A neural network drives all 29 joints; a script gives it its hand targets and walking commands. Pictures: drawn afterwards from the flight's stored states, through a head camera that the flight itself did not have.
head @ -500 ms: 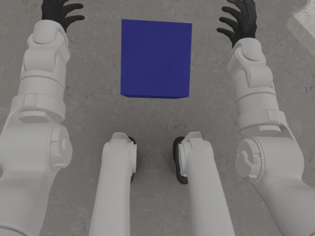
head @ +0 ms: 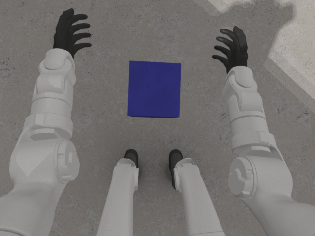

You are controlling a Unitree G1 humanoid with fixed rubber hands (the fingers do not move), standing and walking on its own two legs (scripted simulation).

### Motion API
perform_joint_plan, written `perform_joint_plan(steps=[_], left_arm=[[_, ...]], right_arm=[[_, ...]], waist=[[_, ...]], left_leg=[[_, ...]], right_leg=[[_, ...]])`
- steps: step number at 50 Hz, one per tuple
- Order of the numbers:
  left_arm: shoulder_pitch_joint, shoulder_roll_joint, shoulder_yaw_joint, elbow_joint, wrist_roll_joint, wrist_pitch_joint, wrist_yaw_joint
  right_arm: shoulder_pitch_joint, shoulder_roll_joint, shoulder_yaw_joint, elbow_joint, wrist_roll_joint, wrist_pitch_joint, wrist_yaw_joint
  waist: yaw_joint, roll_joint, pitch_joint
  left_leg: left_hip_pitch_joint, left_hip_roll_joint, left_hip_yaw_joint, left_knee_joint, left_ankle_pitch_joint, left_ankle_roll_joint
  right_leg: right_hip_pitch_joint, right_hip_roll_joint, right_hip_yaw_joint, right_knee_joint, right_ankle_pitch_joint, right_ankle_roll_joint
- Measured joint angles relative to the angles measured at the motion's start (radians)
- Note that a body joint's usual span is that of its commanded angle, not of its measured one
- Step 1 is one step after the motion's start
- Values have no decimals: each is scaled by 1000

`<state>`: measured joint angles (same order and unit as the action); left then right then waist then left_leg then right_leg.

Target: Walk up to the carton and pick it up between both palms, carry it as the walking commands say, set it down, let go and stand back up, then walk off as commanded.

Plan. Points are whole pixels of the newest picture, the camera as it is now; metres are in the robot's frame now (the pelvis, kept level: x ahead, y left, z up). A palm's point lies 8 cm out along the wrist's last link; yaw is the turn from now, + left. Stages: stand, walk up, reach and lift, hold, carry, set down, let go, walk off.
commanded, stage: set down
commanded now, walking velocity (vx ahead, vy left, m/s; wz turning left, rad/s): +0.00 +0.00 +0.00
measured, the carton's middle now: (153, 93) +0.48 +0.00 -0.53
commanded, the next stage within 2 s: let go in 0.06 s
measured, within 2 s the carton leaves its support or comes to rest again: neither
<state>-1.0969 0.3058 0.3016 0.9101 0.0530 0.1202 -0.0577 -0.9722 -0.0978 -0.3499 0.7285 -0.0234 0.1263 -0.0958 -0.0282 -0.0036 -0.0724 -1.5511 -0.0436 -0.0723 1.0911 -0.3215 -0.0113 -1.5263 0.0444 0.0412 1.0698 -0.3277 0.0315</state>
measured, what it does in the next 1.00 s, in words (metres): rises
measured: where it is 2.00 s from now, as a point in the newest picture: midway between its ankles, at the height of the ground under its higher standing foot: (153, 176)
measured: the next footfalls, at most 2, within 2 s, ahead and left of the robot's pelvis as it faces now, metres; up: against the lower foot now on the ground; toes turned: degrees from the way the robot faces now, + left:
none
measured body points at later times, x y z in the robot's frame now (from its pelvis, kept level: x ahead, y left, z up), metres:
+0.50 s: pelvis +0.04 +0.00 +0.07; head +0.28 +0.01 +0.45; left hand +0.41 +0.22 -0.06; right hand +0.40 -0.21 -0.05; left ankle +0.06 +0.12 -0.62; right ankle +0.06 -0.13 -0.62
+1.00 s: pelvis +0.09 -0.01 +0.12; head +0.14 +0.00 +0.57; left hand +0.26 +0.23 +0.04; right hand +0.26 -0.24 +0.04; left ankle +0.06 +0.12 -0.62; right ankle +0.06 -0.13 -0.62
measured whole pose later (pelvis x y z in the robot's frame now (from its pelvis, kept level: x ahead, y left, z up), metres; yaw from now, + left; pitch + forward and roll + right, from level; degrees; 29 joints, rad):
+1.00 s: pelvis +0.09 -0.01 +0.12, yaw +0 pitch +4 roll +0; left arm 0.22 0.21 0.06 0.45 0.00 0.02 -0.06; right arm 0.23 -0.20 -0.05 0.44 0.00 0.03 0.06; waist 0.00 0.00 0.05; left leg -0.24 -0.02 -0.05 0.42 -0.25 0.00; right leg -0.23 0.02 0.07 0.42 -0.25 0.00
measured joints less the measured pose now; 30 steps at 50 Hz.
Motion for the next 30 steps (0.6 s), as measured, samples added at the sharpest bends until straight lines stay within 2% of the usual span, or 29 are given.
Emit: perform_joint_plan(steps=[8, 13, 17, 22, 25, 30], left_arm=[[16, -36, 67, 48, 75, -35, -10], [103, -67, 63, -33, 99, -33, 11], [271, -86, 12, -176, 97, -17, 33], [511, -97, -64, -323, 53, -8, 34], [625, -103, -95, -350, 32, -20, 28], [767, -109, -123, -327, 13, -59, 18]], right_arm=[[4, 26, -34, 47, -88, -28, 15], [73, 22, -9, -1, -110, -29, 34], [217, 10, 52, -101, -104, -19, 61], [449, -22, 122, -204, -66, -14, 98], [567, -44, 156, -223, -39, -26, 119], [708, -62, 201, -202, -14, -63, 139]], waist=[[0, 5, -1], [5, 8, 17], [5, 7, 25], [5, -4, 27], [6, -8, 23], [5, -11, 16]], left_leg=[[86, 2, -1, -117, 42, 1], [122, 0, -1, -148, 48, 2], [186, -1, -1, -188, 51, 3], [329, 1, 2, -263, 55, 4], [435, 3, 2, -310, 56, 4], [624, 9, 6, -383, 54, 5]], right_leg=[[86, -5, 3, -117, 42, -1], [121, -8, 3, -145, 46, -2], [183, -12, 5, -182, 46, -4], [322, -15, 9, -250, 49, -10], [427, -16, 10, -294, 50, -13], [613, -16, 15, -367, 51, -16]])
